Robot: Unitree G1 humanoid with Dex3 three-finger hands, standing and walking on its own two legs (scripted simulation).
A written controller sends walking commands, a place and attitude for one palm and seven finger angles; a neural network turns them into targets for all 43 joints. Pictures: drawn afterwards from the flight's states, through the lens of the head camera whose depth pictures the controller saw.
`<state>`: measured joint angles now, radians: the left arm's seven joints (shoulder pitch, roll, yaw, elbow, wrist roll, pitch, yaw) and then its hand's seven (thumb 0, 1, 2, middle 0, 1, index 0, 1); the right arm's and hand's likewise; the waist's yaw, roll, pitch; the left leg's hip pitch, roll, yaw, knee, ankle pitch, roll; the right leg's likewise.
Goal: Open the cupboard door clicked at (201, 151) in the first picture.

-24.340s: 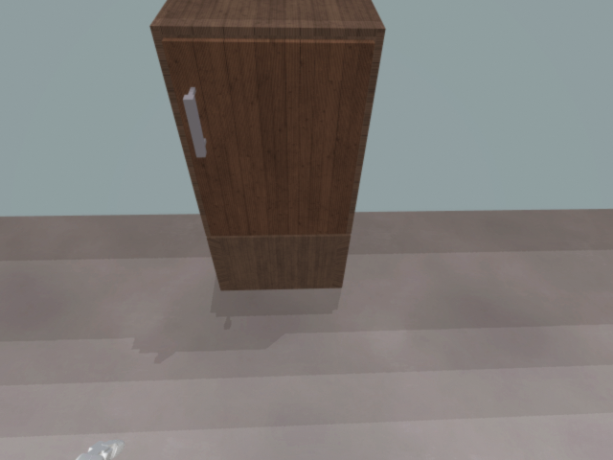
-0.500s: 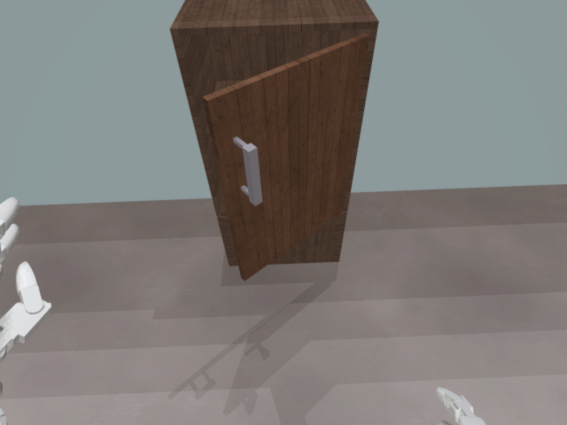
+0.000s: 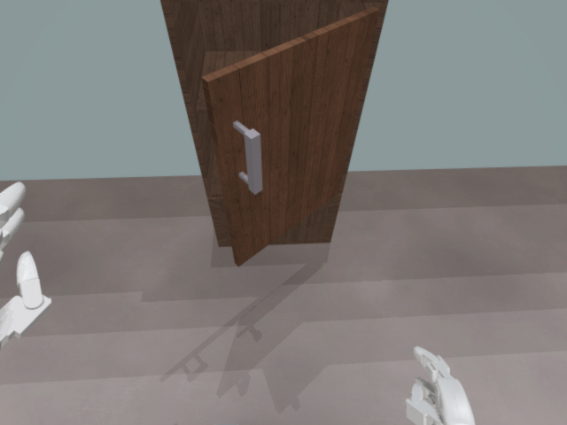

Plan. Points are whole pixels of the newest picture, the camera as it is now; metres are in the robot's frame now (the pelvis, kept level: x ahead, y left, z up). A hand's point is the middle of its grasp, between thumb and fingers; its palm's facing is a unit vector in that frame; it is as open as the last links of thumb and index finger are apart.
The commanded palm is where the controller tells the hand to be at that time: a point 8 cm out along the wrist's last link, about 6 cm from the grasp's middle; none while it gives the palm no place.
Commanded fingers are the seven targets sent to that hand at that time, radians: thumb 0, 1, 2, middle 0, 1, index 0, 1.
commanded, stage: stop stepping back and stand still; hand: left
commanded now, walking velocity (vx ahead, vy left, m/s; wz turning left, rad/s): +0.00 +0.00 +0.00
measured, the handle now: (247, 158) +0.58 +0.11 +0.00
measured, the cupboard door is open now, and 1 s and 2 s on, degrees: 39 39 39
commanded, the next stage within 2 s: let the arm hang, fingers relaxed in 0.30 s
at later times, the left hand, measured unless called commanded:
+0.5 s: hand (62, 351) +0.19 +0.29 +0.03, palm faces +0.21 -0.85 -0.48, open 7.4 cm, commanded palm none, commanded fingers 0.00 0.90 0.90 -0.20 -0.30 -0.20 -0.30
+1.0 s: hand out of the picture -0.10 +0.18 -0.17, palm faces +0.09 -0.97 -0.21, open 7.3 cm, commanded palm none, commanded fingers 0.00 0.90 0.90 -0.20 -0.30 -0.20 -0.30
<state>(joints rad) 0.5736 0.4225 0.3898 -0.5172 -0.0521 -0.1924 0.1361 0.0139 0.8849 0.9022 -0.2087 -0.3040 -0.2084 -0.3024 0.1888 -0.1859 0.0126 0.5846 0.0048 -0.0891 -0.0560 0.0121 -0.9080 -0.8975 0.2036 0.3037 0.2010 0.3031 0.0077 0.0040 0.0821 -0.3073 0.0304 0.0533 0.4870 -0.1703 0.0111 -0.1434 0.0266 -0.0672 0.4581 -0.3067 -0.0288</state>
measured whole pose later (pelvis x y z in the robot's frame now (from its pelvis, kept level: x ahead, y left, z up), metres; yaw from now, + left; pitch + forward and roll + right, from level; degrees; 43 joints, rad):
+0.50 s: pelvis -0.01 +0.02 +0.00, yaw +2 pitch +1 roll -2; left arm 0.35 0.38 0.18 0.04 0.02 -0.08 0.04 0.00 0.89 0.90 -0.20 -0.30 -0.20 -0.30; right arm 0.14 -0.30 0.00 0.76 -0.01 -0.09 0.00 0.01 -0.91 -0.90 0.20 0.30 0.20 0.30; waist 0.02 0.08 -0.01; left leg -0.38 0.00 0.03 0.51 -0.15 0.05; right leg -0.20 -0.01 -0.10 0.48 -0.30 0.00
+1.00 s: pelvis -0.02 +0.01 +0.00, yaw +3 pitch -2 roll -1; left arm 0.41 0.16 0.00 1.15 0.00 0.02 0.02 0.01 0.92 0.90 -0.20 -0.30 -0.20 -0.30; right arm 0.31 -0.15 0.01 1.11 -0.02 0.04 -0.03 0.01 -0.91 -0.90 0.20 0.30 0.20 0.30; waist 0.00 0.04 0.07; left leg -0.30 -0.01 0.02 0.46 -0.13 0.03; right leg -0.13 0.00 -0.11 0.46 -0.30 -0.02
